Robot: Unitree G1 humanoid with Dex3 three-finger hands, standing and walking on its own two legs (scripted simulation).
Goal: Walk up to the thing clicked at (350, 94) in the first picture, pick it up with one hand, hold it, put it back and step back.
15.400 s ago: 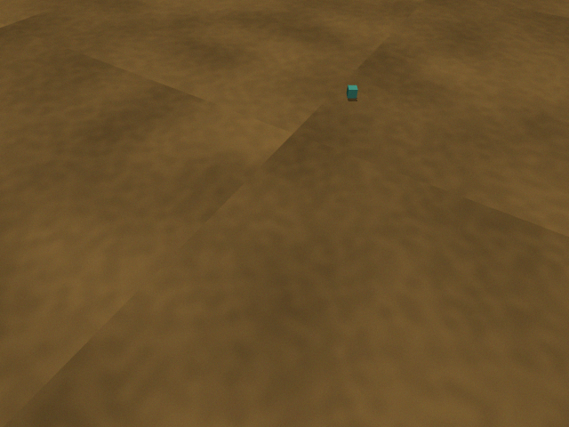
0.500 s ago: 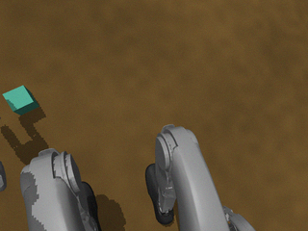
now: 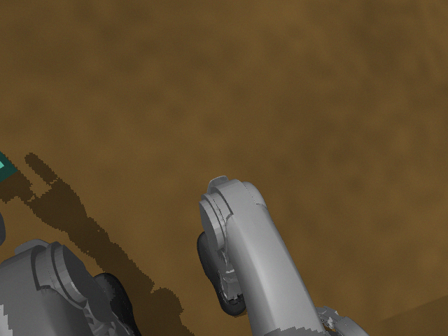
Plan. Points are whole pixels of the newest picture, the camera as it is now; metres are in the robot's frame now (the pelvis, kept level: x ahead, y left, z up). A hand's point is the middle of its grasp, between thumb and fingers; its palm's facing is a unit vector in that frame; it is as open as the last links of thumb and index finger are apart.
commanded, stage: approach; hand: left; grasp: from above
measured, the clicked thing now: out of the picture +0.49 +0.31 -0.29
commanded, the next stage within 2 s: rest palm in 0.10 s
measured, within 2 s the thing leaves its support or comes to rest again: neither
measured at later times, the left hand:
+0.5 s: hand out of the picture +0.46 +0.32 -0.18, palm faces -0.38 -0.24 -0.89, open 12.9 cm
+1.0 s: hand out of the picture +0.49 +0.30 -0.24, palm faces -0.34 -0.25 -0.91, open 12.7 cm
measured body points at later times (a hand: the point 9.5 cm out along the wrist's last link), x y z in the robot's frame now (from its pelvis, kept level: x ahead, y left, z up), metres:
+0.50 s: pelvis +0.00 +0.01 +0.00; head +0.25 +0.09 +0.37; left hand +0.48 +0.33 -0.13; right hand +0.06 -0.26 -0.09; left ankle +0.08 +0.13 -0.29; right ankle +0.10 -0.11 -0.29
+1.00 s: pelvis +0.00 +0.01 -0.01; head +0.30 +0.08 +0.32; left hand +0.50 +0.31 -0.19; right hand -0.02 -0.24 -0.08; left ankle +0.08 +0.13 -0.29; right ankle +0.10 -0.11 -0.29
